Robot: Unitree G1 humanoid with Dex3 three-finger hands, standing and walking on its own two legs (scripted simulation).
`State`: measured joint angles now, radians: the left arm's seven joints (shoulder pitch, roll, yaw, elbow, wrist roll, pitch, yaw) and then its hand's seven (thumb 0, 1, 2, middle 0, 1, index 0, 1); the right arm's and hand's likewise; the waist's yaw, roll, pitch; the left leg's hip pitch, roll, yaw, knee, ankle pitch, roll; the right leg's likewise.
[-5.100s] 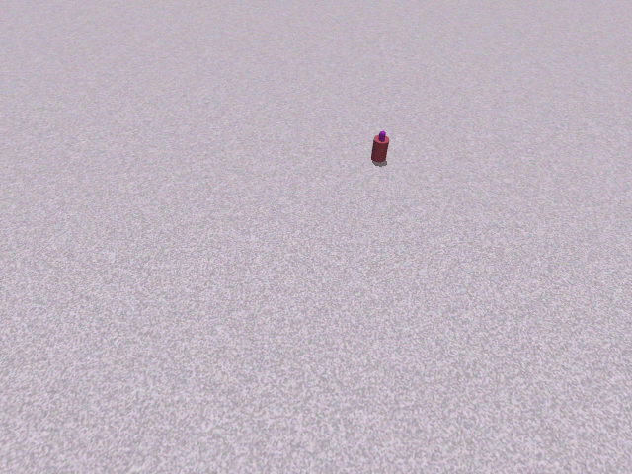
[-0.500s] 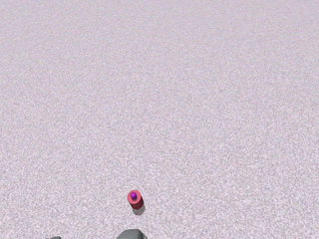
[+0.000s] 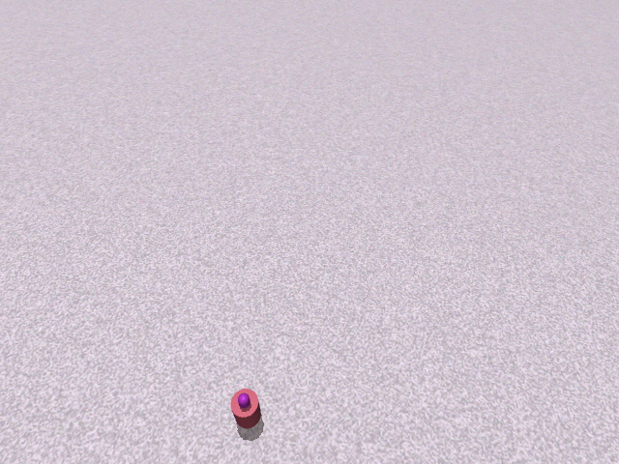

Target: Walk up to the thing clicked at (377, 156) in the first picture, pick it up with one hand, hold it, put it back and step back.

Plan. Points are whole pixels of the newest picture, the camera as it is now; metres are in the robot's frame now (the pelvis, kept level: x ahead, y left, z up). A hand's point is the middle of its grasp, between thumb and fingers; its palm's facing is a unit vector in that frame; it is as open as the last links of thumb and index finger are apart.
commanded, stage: walk up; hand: left
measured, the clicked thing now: (245, 406) +0.39 +0.18 -0.69
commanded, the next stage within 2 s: stand in 1.14 s
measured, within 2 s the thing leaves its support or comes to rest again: neither
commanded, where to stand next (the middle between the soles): +0.07 -0.01 m, yaw -2 degrees
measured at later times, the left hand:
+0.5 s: hand out of the picture +0.11 +0.24 -0.14, palm faces -0.01 -0.95 -0.32, open 7.4 cm
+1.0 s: hand out of the picture +0.10 +0.25 -0.14, palm faces -0.01 -0.94 -0.33, open 7.4 cm
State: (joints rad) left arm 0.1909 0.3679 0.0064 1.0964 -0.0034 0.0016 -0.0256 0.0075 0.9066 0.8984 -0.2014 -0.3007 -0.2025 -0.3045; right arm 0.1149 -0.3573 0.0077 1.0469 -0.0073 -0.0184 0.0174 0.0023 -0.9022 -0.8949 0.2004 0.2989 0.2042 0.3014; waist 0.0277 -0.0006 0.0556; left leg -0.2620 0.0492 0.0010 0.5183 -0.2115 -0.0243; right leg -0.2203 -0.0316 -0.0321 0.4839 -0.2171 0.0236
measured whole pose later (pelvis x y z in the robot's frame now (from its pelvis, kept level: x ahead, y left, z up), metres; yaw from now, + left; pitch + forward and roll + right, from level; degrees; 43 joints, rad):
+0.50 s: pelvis +0.02 -0.01 +0.01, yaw -1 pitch -3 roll +0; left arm 0.06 0.34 0.01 1.14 0.00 -0.01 -0.02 0.01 0.91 0.90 -0.20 -0.30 -0.20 -0.30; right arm 0.08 -0.36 0.00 1.15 -0.01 -0.01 0.01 0.00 -0.90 -0.90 0.20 0.30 0.20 0.30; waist 0.00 0.00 0.05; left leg -0.15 0.05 0.02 0.35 -0.15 -0.03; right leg -0.13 -0.03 -0.02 0.34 -0.17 0.02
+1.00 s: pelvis +0.02 +0.00 +0.01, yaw -1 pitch -2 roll +0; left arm 0.10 0.34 0.02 1.16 0.00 0.01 -0.02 0.01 0.91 0.90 -0.20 -0.30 -0.20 -0.30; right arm 0.10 -0.35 0.00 1.15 -0.01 -0.02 0.01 0.00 -0.90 -0.89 0.20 0.30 0.20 0.30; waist 0.00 0.01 0.04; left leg -0.15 0.05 0.02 0.34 -0.15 -0.03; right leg -0.13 -0.03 -0.02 0.34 -0.17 0.02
